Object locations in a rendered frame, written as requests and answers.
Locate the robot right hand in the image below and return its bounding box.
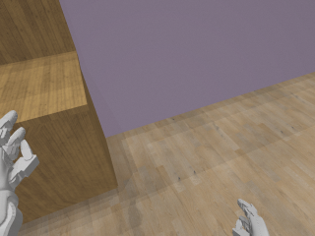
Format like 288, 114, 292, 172
232, 199, 270, 236

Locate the counter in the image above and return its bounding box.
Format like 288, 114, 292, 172
0, 0, 118, 225

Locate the robot left hand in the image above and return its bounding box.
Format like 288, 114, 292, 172
0, 110, 39, 193

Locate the robot left forearm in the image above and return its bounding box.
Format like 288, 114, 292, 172
0, 190, 24, 236

